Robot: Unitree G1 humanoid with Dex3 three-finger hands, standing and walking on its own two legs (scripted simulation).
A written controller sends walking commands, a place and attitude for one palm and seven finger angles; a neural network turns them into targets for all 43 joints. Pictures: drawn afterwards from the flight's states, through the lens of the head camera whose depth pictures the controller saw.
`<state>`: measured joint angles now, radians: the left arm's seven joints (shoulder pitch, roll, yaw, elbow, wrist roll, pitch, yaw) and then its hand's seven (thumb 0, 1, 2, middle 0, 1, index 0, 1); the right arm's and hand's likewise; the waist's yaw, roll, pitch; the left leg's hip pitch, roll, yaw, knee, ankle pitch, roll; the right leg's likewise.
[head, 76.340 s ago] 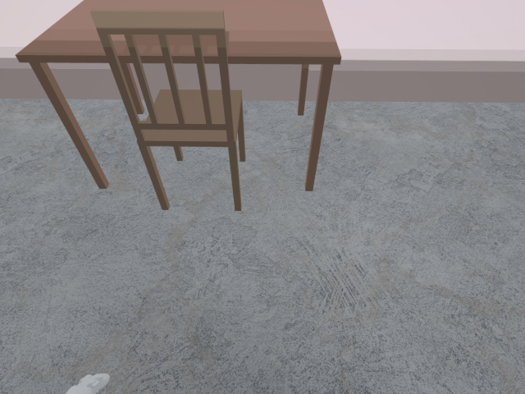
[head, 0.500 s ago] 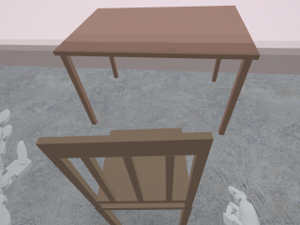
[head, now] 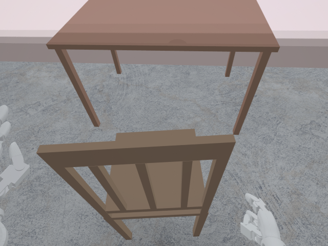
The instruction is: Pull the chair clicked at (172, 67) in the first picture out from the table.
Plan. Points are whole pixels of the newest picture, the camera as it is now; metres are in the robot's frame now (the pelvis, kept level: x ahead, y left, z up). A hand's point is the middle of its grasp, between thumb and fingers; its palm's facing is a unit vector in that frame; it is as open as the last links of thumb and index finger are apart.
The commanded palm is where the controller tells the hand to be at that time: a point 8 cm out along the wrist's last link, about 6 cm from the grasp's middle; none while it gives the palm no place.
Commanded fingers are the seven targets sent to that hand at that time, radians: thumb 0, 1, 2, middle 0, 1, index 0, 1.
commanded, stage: step back with the hand held close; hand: left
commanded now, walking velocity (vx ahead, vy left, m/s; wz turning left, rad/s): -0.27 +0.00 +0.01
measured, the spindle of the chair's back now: (148, 188) +0.28 +0.09 -0.08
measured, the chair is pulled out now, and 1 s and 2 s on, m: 0.60 0.60 0.60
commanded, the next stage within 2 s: stop stepping back and stand still in 1.52 s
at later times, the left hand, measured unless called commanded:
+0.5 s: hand (5, 221) +0.13 +0.26 +0.15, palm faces +0.46 -0.75 -0.47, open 7.5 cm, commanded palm +0.07 +0.29 +0.17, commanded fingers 0.00 0.90 0.90 -0.20 -0.30 -0.20 -0.30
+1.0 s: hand out of the picture +0.08 +0.27 +0.17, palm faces +0.52 -0.71 -0.47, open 7.5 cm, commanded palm +0.01 +0.31 +0.17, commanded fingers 0.00 0.90 0.90 -0.20 -0.30 -0.20 -0.30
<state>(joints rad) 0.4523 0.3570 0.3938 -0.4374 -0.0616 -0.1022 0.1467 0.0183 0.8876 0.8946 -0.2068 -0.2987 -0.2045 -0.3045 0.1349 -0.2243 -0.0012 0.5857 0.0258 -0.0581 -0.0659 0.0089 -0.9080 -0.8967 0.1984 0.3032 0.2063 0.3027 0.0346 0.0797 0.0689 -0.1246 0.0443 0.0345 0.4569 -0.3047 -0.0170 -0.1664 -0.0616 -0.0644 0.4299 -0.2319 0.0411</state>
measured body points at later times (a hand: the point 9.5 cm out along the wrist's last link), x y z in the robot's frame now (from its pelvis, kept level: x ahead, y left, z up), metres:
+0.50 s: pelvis -0.07 -0.01 -0.01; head -0.06 -0.01 +0.44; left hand +0.10 +0.30 +0.18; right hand +0.11 -0.25 -0.09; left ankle -0.04 +0.13 -0.74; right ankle +0.00 -0.15 -0.74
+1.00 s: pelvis -0.11 +0.00 -0.02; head -0.07 +0.00 +0.43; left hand +0.04 +0.31 +0.19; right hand +0.07 -0.23 -0.11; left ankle -0.05 +0.13 -0.74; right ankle +0.00 -0.14 -0.74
